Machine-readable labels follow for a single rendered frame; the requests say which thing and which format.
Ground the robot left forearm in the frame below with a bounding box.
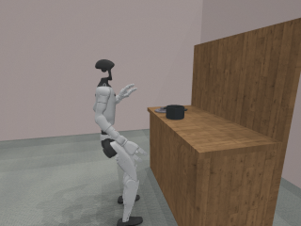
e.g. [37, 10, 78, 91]
[116, 95, 122, 104]

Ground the robot left hand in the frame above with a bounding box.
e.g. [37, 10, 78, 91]
[119, 84, 137, 99]

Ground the humanoid robot head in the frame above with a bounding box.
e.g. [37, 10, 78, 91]
[95, 59, 115, 88]

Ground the robot right forearm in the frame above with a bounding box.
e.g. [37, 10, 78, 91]
[96, 115, 128, 147]

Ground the lid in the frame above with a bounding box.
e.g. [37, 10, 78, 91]
[154, 108, 166, 113]

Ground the left robot upper arm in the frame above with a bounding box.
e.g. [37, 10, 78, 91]
[92, 101, 97, 112]

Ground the pot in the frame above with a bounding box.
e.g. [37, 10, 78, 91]
[163, 105, 188, 121]

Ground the left robot shin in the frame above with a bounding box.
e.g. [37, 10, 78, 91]
[122, 165, 137, 197]

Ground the table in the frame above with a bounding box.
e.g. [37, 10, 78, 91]
[147, 18, 301, 226]

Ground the robot right hand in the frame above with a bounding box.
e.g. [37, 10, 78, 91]
[123, 140, 148, 163]

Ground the right robot upper arm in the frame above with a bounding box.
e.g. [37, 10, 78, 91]
[94, 87, 111, 124]

